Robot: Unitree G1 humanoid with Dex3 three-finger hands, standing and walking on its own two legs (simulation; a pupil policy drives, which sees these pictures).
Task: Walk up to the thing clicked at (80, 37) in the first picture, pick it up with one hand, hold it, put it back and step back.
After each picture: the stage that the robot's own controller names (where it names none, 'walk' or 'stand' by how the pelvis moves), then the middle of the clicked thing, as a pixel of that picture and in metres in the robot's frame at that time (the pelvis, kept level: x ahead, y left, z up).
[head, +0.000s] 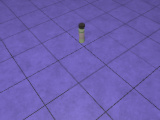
stand; (81, 33) +1.49 -0.01 -0.65
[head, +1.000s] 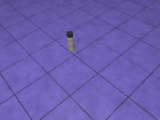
walk; (70, 41) +1.36 +0.23 -0.65
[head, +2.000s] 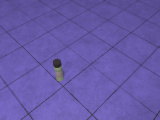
walk; (58, 70) +0.88 +0.25 -0.64
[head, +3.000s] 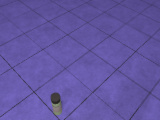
walk; (56, 104) +0.56 +0.17 -0.64
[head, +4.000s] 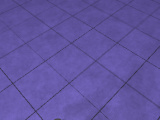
stand; out of the picture +0.36 +0.18 -0.64
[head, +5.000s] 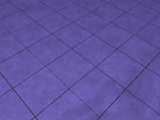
stand; out of the picture +0.35 +0.16 -0.65
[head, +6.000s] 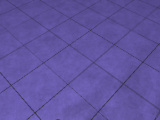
stand; out of the picture +0.37 +0.16 -0.66
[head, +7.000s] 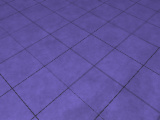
stand; out of the picture +0.37 +0.17 -0.66
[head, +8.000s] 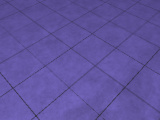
stand; out of the picture +0.36 +0.16 -0.66
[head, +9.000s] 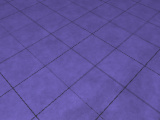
stand; out of the picture +0.36 +0.16 -0.66
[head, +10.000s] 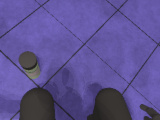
go down; (31, 67) +0.43 +0.20 -0.34
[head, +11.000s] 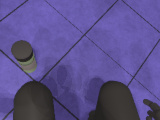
go down; (26, 59) +0.43 +0.22 -0.27
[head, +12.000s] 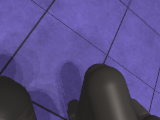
close in; out of the picture +0.41 +0.27 -0.16
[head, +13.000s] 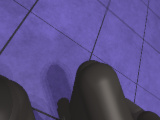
close; out of the picture +0.42 +0.28 -0.15
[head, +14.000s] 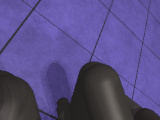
lift; out of the picture +0.38 +0.27 -0.16
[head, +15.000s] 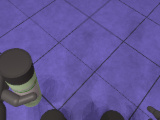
lift; (25, 83) +0.31 +0.18 +0.03
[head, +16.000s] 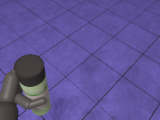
hold; (36, 89) +0.30 +0.15 +0.05
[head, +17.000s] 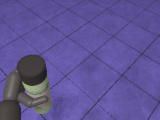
hold; (38, 88) +0.31 +0.15 +0.03
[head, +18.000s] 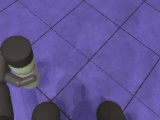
crouch; (24, 67) +0.38 +0.18 -0.03
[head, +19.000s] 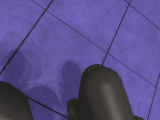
lower; out of the picture +0.43 +0.28 -0.14
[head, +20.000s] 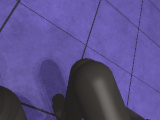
lower; out of the picture +0.43 +0.30 -0.16
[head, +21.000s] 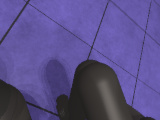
lower; out of the picture +0.41 +0.29 -0.16
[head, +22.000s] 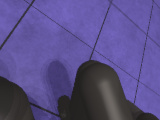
lower; out of the picture +0.40 +0.29 -0.16
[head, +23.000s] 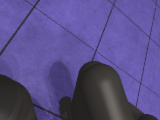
rest; out of the picture +0.40 +0.28 -0.16
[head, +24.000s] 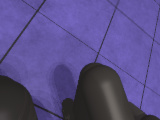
open; out of the picture +0.40 +0.27 -0.16
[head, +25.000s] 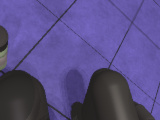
stand; out of the picture +0.41 +0.25 -0.18
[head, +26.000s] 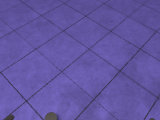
stand; out of the picture +0.36 +0.16 -0.56
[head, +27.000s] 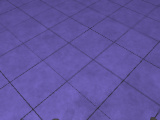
stand; out of the picture +0.38 +0.17 -0.60
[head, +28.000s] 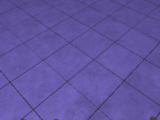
stand; out of the picture +0.37 +0.17 -0.60
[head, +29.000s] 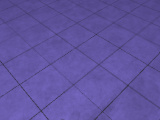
stand; out of the picture +0.40 +0.15 -0.65
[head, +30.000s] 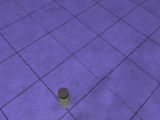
walk; (64, 98) +0.47 +0.12 -0.63
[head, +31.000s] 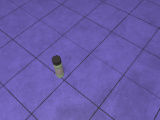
walk; (58, 67) +0.76 +0.21 -0.62
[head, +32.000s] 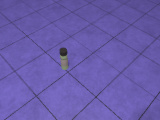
stand; (64, 59) +1.00 +0.16 -0.64
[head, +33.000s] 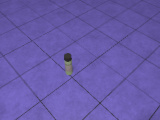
stand; (68, 64) +0.98 +0.14 -0.66
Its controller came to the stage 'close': yes
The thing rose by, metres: 0.68
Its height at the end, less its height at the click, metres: +0.00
